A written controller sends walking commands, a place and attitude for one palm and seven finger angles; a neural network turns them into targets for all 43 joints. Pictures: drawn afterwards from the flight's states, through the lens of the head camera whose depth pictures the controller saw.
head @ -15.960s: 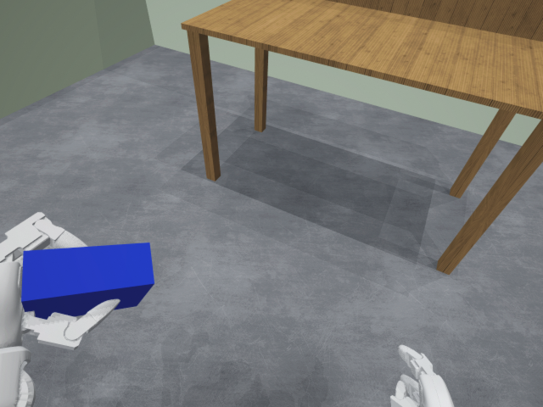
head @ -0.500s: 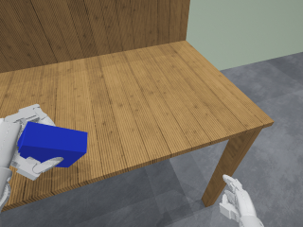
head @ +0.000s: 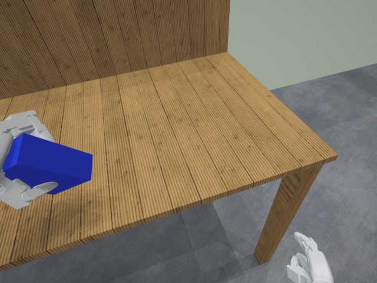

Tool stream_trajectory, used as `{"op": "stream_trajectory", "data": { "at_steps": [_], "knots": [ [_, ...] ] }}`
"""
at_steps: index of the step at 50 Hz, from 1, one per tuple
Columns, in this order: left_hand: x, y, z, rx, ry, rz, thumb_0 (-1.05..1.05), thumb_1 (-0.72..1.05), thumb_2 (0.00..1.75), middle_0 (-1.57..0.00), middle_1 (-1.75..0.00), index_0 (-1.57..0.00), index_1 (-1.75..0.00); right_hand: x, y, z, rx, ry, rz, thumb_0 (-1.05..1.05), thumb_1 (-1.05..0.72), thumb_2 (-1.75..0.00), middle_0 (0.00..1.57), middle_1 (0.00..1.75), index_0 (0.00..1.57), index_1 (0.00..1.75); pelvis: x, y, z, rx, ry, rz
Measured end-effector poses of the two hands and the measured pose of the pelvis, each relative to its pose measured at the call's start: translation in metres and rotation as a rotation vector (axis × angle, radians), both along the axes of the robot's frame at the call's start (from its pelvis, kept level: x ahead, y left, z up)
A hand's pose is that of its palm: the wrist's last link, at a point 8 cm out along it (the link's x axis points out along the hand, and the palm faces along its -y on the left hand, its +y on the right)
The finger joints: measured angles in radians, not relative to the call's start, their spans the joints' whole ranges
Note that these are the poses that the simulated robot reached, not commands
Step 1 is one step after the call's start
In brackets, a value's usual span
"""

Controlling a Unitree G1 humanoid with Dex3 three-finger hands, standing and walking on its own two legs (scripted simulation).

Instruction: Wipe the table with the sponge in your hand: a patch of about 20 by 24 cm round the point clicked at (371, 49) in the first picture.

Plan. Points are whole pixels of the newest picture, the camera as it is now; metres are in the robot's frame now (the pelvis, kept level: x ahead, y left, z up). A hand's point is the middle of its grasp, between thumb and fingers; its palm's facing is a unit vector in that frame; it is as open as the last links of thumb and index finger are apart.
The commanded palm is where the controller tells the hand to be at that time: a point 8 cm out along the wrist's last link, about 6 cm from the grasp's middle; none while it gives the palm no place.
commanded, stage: turn the palm down, sponge in hand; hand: left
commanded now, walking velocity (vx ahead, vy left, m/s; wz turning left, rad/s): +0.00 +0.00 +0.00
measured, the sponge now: (52, 170) +0.23 +0.26 +0.18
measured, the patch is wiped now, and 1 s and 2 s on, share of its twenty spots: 0.00 0.00 0.00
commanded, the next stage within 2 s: move the sponge above the wiping area in 1.34 s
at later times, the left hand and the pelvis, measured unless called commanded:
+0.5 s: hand out of the picture +0.21 +0.35 +0.24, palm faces +0.39 -0.20 -0.90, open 9.1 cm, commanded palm +0.16 +0.32 +0.28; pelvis -0.03 +0.04 +0.01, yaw +1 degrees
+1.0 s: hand out of the picture +0.21 +0.33 +0.24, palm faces +0.32 -0.11 -0.94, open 9.1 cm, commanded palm +0.15 +0.31 +0.29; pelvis -0.04 +0.03 +0.02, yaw +0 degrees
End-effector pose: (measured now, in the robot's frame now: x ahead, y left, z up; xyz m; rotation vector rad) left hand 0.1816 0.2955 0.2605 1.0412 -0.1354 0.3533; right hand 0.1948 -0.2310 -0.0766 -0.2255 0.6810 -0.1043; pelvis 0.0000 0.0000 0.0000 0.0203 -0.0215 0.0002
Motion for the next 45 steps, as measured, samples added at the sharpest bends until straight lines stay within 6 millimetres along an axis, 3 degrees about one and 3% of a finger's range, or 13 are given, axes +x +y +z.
{"op": "stream_trajectory", "data": {
  "at_steps": [7, 12, 17, 23, 27, 30, 34, 38, 42, 45],
  "knots": [
    [-0.004, 0.041, -0.009, 0.036, 0.153, 0.224, -0.01, -0.41, 1.05, -0.82, -1.40, -0.82, -1.41, 0.005, 0.005, -0.002, -0.009, 0.021, -0.005, 0.01, -0.90, -0.90, 0.20, 0.30, 0.20, 0.30, -0.005, 0.010, 0.001, -0.001, 0.002, 0.006],
    [-0.004, 0.022, -0.019, 0.061, 0.176, 0.112, -0.01, -0.41, 1.05, -0.82, -1.40, -0.82, -1.41, 0.015, 0.025, 0.011, -0.001, -0.048, 0.013, 0.01, -0.90, -0.90, 0.20, 0.30, 0.20, 0.30, -0.011, 0.018, 0.003, -0.008, -0.007, 0.006],
    [-0.009, 0.003, -0.004, 0.144, 0.085, 0.023, -0.01, -0.42, 1.05, -0.82, -1.40, -0.83, -1.40, 0.025, 0.055, 0.027, 0.029, -0.112, 0.060, 0.01, -0.90, -0.90, 0.20, 0.30, 0.20, 0.30, -0.016, 0.026, 0.005, -0.013, -0.026, 0.006],
    [-0.012, 0.042, 0.024, 0.169, 0.041, 0.244, -0.01, -0.42, 1.05, -0.83, -1.40, -0.83, -1.40, 0.032, 0.085, 0.032, 0.081, -0.111, 0.127, 0.01, -0.90, -0.90, 0.20, 0.30, 0.20, 0.30, -0.025, 0.033, 0.009, -0.015, -0.046, 0.008],
    [-0.014, 0.059, 0.020, 0.151, 0.126, 0.338, -0.01, -0.41, 1.05, -0.82, -1.40, -0.82, -1.41, 0.030, 0.091, 0.033, 0.087, -0.102, 0.128, 0.01, -0.90, -0.90, 0.20, 0.30, 0.18, 0.29, -0.030, 0.037, 0.012, -0.014, -0.050, 0.017],
    [-0.011, 0.050, 0.004, 0.151, 0.196, 0.297, -0.01, -0.41, 1.06, -0.82, -1.41, -0.82, -1.41, 0.029, 0.093, 0.034, 0.078, -0.104, 0.140, 0.01, -0.90, -0.90, 0.20, 0.30, 0.18, 0.29, -0.034, 0.039, 0.012, -0.013, -0.056, 0.018],
    [-0.007, 0.022, -0.009, 0.223, 0.243, 0.172, -0.01, -0.41, 1.06, -0.82, -1.40, -0.82, -1.41, 0.029, 0.094, 0.036, 0.057, -0.104, 0.151, 0.01, -0.90, -0.90, 0.20, 0.30, 0.18, 0.29, -0.036, 0.040, 0.013, -0.009, -0.069, 0.006],
    [-0.005, 0.008, 0.009, 0.337, 0.168, 0.131, -0.01, -0.42, 1.06, -0.83, -1.40, -0.83, -1.40, 0.029, 0.093, 0.036, 0.053, -0.102, 0.160, 0.01, -0.90, -0.90, 0.20, 0.30, 0.18, 0.29, -0.035, 0.039, 0.013, -0.005, -0.081, -0.004],
    [-0.007, 0.019, 0.043, 0.351, 0.054, 0.227, -0.01, -0.42, 1.06, -0.83, -1.40, -0.83, -1.40, 0.030, 0.090, 0.036, 0.075, -0.095, 0.162, 0.01, -0.90, -0.90, 0.20, 0.30, 0.19, 0.30, -0.035, 0.036, 0.015, -0.007, -0.081, -0.005],
    [-0.010, 0.031, 0.054, 0.317, 0.035, 0.316, -0.01, -0.42, 1.06, -0.83, -1.40, -0.83, -1.41, 0.030, 0.088, 0.036, 0.099, -0.094, 0.160, 0.01, -0.90, -0.90, 0.20, 0.30, 0.19, 0.30, -0.035, 0.033, 0.015, -0.008, -0.071, -0.003]
  ]
}}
